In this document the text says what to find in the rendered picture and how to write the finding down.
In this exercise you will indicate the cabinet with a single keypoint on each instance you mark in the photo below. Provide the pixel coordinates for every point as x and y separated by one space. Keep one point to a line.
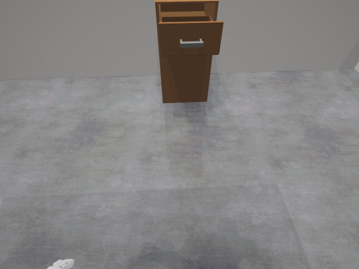
185 79

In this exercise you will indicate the drawer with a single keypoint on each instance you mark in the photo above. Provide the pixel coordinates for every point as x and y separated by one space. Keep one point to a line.
189 28

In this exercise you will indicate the handle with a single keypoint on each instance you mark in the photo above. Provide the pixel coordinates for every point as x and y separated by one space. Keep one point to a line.
191 44

